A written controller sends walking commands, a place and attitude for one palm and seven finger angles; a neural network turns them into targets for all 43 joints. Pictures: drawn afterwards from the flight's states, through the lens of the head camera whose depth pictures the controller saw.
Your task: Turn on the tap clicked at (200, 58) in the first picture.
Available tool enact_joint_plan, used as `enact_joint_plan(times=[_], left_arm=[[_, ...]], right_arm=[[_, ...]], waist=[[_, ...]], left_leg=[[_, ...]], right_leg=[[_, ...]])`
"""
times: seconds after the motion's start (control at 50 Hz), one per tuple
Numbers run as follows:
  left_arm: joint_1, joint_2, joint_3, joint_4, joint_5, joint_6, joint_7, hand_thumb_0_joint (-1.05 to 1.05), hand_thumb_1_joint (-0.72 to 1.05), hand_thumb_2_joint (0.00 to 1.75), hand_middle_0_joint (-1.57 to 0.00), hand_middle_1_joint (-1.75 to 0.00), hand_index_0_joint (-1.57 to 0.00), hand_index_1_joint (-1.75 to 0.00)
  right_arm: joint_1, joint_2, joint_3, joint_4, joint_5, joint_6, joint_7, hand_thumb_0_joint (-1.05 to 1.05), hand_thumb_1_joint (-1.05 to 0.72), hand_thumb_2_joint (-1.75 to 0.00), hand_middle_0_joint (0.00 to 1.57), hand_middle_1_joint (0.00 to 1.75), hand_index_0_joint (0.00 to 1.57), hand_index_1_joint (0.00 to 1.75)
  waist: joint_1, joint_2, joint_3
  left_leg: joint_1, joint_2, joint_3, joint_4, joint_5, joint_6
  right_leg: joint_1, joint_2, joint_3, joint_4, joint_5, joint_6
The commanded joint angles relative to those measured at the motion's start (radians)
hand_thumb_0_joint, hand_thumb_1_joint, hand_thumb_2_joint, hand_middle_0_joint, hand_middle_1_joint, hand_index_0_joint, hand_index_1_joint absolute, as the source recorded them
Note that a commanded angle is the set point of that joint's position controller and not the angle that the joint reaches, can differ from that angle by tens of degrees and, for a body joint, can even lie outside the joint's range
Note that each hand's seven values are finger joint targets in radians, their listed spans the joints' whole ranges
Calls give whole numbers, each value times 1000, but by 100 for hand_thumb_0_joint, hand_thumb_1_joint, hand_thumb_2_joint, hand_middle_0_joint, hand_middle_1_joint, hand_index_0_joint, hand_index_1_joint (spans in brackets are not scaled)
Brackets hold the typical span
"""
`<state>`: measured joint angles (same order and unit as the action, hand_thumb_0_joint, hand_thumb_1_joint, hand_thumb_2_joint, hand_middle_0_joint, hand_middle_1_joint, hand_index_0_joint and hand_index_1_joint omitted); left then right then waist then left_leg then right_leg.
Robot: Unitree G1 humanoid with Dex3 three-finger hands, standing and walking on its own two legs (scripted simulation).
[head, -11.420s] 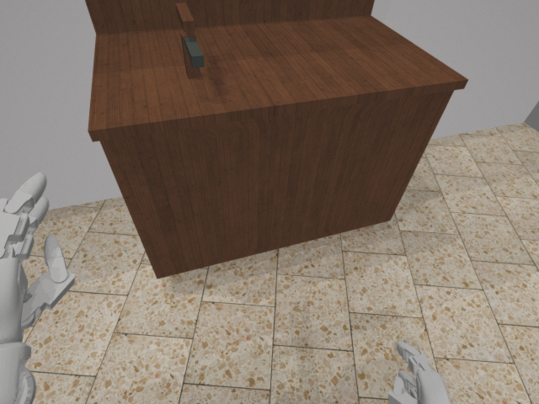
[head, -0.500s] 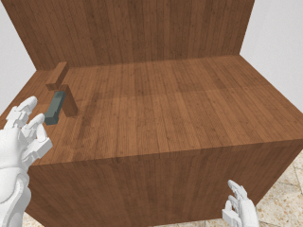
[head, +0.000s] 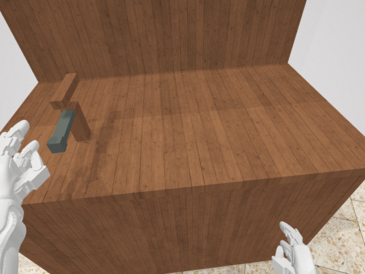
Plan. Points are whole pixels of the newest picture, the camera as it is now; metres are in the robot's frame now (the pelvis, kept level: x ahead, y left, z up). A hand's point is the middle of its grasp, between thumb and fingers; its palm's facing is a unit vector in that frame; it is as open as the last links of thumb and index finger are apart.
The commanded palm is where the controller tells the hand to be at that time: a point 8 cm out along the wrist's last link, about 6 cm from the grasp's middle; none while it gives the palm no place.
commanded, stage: reach beside the lever's end, fingers flat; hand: left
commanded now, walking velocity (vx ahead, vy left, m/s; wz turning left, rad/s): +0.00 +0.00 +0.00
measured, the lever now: (57, 144) +0.32 +0.33 +0.14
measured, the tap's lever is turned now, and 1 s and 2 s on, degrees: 3 3 5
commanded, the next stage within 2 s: push the lever round in 1.28 s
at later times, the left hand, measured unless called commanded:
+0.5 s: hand (40, 160) +0.26 +0.33 +0.16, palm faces +0.48 -0.87 -0.12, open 7.7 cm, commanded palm +0.22 +0.37 +0.15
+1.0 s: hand (43, 150) +0.30 +0.36 +0.14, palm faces +0.46 -0.88 -0.12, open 7.8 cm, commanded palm +0.25 +0.39 +0.14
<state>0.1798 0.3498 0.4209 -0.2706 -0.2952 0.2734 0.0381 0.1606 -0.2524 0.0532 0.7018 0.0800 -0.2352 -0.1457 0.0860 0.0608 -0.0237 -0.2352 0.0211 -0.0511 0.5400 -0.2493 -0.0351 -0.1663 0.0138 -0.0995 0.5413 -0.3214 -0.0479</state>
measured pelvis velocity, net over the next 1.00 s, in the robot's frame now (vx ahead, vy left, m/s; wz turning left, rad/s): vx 0.00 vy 0.02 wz -0.02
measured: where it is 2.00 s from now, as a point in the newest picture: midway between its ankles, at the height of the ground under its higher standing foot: outside the picture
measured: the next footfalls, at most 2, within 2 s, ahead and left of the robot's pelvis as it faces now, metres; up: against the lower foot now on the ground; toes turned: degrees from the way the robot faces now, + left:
none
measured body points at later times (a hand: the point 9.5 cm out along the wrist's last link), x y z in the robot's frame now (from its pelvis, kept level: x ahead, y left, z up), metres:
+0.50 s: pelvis +0.00 +0.01 +0.00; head -0.01 -0.01 +0.45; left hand +0.23 +0.37 +0.16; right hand +0.19 -0.23 -0.08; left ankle +0.03 +0.15 -0.73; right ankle -0.01 -0.08 -0.73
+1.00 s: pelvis +0.00 +0.02 +0.00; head +0.01 +0.01 +0.45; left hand +0.27 +0.40 +0.14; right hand +0.15 -0.23 -0.09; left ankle +0.03 +0.15 -0.73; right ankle -0.01 -0.08 -0.73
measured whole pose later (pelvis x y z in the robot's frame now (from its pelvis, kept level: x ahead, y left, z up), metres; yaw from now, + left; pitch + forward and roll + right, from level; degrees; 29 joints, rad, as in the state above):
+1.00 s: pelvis +0.00 +0.02 +0.00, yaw -1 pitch +1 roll -1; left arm -0.13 0.47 0.52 0.30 -0.24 0.08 -0.10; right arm 0.23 -0.27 0.03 0.71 0.08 -0.21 -0.13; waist 0.03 0.05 -0.02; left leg -0.33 0.01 -0.03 0.56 -0.25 -0.01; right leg -0.25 0.01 -0.08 0.53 -0.30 -0.02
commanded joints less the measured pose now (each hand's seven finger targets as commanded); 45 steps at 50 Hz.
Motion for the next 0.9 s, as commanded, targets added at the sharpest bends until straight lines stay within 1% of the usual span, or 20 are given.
enact_joint_plan(times=[0.0,0.06,0.08,0.1,0.16,0.18,0.24,0.26,0.32,0.36,0.42,0.46,0.58,0.64,0.66,0.78,0.8,0.84,0.86,0.88], left_arm=[[-268,250,98,-176,13,-83,-6,0,90,90,-18,-23,-18,-23],[-297,273,112,-154,20,-104,-13,0,90,90,-18,-22,-18,-22],[-290,261,111,-140,15,-110,-16,0,90,90,-17,-22,-17,-22],[-262,285,140,-105,12,-112,-21,0,90,90,-17,-22,-17,-22],[-244,296,161,-67,7,-109,-32,0,90,90,-17,-21,-17,-21],[-259,277,143,-63,7,-111,-36,0,90,90,-17,-21,-17,-21],[-283,299,159,-20,0,-106,-47,0,90,90,-17,-20,-17,-20],[-297,318,175,-9,5,-113,-43,0,90,90,-17,-20,-17,-20],[-351,305,141,-18,20,-138,-45,0,90,90,-16,-19,-16,-19],[-388,337,166,-11,27,-165,-40,0,90,90,-16,-19,-16,-19],[-417,334,149,41,30,-187,-59,0,90,90,-16,-18,-16,-18],[-433,347,159,70,33,-194,-63,0,90,90,-16,-17,-16,-17],[-452,374,176,199,32,-183,-83,0,90,90,-15,-16,-15,-16],[-510,395,178,236,35,-188,-90,0,90,90,-15,-15,-15,-15],[-509,431,212,244,42,-200,-83,0,90,90,-15,-15,-15,-15],[-575,426,188,283,62,-261,-94,0,90,90,-15,-15,-15,-15],[-558,420,188,297,58,-267,-100,0,90,90,-15,-15,-15,-15],[-548,439,203,326,52,-272,-118,0,90,90,-15,-15,-15,-15],[-546,450,214,352,55,-272,-121,0,90,90,-15,-15,-15,-15],[-552,435,198,361,53,-271,-129,0,90,90,-15,-15,-15,-15]], right_arm=[[-157,-110,-37,-171,-3,-64,-11,0,-90,-90,20,30,20,30],[-165,-110,-35,-164,-3,-62,-10,0,-90,-90,20,30,20,30],[-150,-110,-39,-167,-6,-63,-9,0,-90,-90,20,30,20,30],[-139,-116,-44,-163,-7,-60,-8,0,-90,-90,20,30,20,30],[-151,-114,-42,-165,-2,-49,-5,0,-90,-90,20,30,20,30],[-139,-114,-44,-168,-1,-47,-3,0,-90,-90,20,30,20,30],[-129,-120,-47,-168,1,-41,-5,0,-90,-90,20,30,20,30],[-140,-119,-46,-161,4,-41,-5,0,-90,-90,20,30,20,30],[-123,-121,-48,-165,0,-44,-4,0,-90,-90,20,30,20,30],[-126,-120,-48,-154,-3,-50,-4,0,-90,-90,20,30,20,30],[-109,-127,-53,-150,-4,-46,-7,0,-90,-90,20,30,20,30],[-121,-125,-50,-141,0,-48,-9,0,-90,-90,20,30,20,30],[-94,-137,-55,-143,1,-38,-9,0,-90,-90,20,30,20,30],[-80,-143,-57,-144,0,-34,-8,0,-90,-90,20,30,20,30],[-84,-140,-58,-138,1,-33,-7,0,-90,-90,20,30,20,30],[-50,-143,-63,-138,-6,-30,2,0,-90,-90,20,30,20,30],[-40,-145,-65,-141,-7,-31,5,0,-90,-90,20,30,20,30],[-32,-152,-69,-139,-6,-29,4,0,-90,-90,20,30,20,30],[-32,-151,-66,-133,-4,-27,4,0,-90,-90,20,30,20,30],[-25,-153,-68,-137,-2,-25,4,0,-90,-90,20,30,20,30]], waist=[[-14,16,-90],[-12,28,-126],[-15,5,-131],[-9,-10,-142],[0,-10,-142],[-7,-2,-136],[-13,-24,-116],[-11,-9,-106],[-23,35,-122],[-25,31,-127],[-34,7,-141],[-35,44,-135],[-31,2,-141],[-42,-4,-144],[-35,10,-146],[-54,61,-184],[-53,37,-179],[-51,37,-201],[-51,31,-185],[-56,26,-184]], left_leg=[[98,-34,15,-56,117,60],[107,-34,14,-58,134,56],[110,-33,12,-57,145,58],[102,-32,15,-54,155,58],[93,-33,19,-55,178,57],[92,-33,19,-58,181,55],[79,-33,19,-57,167,59],[79,-33,19,-57,159,58],[90,-35,18,-59,151,59],[96,-33,16,-57,150,60],[87,-37,16,-59,136,62],[91,-37,17,-61,121,61],[56,-38,11,-68,111,62],[51,-37,11,-62,108,63],[48,-36,12,-61,112,63],[62,-33,11,-51,125,62],[58,-33,10,-49,127,63],[54,-34,12,-42,147,64],[47,-34,11,-42,143,64],[40,-33,9,-44,137,64]], right_leg=[[-90,-22,56,-137,161,41],[-66,-19,53,-127,181,38],[-68,-19,50,-124,201,40],[-56,-19,51,-123,220,40],[-39,-18,48,-117,254,40],[-46,-18,45,-115,258,39],[-63,-17,46,-125,244,43],[-64,-15,50,-129,230,40],[-80,-14,49,-125,211,37],[-75,-12,51,-125,211,36],[-79,-10,49,-121,198,37],[-82,-10,52,-126,179,34],[-79,-10,49,-127,175,35],[-93,-8,48,-125,171,37],[-86,-7,51,-126,171,34],[-99,-2,50,-106,184,29],[-100,0,47,-106,191,30],[-90,0,49,-99,216,29],[-96,0,47,-99,214,29],[-101,0,46,-98,208,30]])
